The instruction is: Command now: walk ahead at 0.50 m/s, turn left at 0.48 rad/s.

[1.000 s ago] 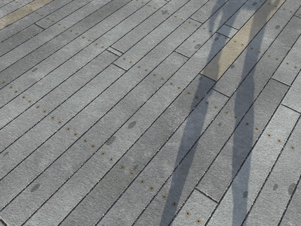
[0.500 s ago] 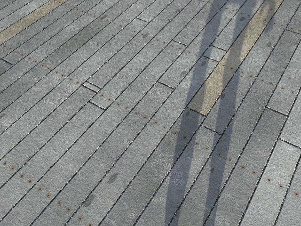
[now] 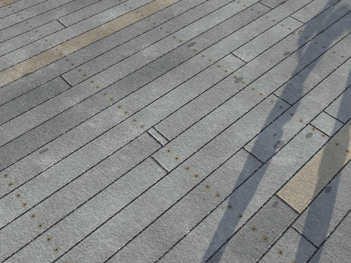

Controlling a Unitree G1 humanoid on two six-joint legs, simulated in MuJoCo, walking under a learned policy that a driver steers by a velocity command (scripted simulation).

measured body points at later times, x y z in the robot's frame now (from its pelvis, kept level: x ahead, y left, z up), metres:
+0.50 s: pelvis +0.30 +0.01 +0.01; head +0.32 +0.02 +0.46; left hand +0.46 +0.29 -0.07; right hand +0.39 -0.27 -0.11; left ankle +0.14 +0.09 -0.72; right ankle +0.45 -0.07 -0.72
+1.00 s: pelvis +0.55 +0.10 +0.01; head +0.58 +0.11 +0.46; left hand +0.44 +0.35 -0.12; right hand +0.86 -0.04 -0.06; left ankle +0.65 +0.24 -0.72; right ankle +0.45 -0.07 -0.72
